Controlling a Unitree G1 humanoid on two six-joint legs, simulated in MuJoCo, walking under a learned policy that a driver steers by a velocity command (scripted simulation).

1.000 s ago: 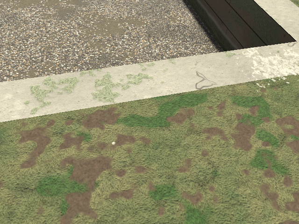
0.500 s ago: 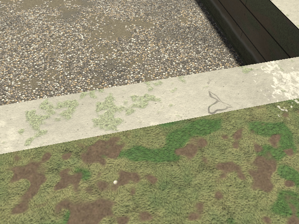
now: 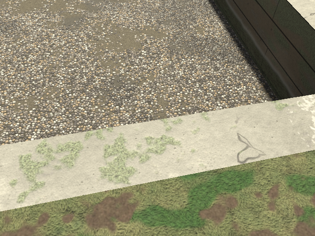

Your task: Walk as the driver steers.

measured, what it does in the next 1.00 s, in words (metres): walks ahead: right foot, then left foot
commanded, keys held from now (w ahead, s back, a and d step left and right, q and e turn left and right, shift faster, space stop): w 0.56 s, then w+q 0.44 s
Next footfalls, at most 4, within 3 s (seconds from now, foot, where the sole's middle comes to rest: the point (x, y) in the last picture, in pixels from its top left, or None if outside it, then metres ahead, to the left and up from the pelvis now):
0.42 right None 0.39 -0.10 -0.77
0.98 left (148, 196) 0.64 0.07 -0.77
1.54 right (157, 146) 0.91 0.04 -0.77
2.04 left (110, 176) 0.74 0.25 -0.77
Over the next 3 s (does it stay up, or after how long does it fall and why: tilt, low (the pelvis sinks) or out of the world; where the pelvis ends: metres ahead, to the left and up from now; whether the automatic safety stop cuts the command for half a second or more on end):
stays up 0.73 0.22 -0.01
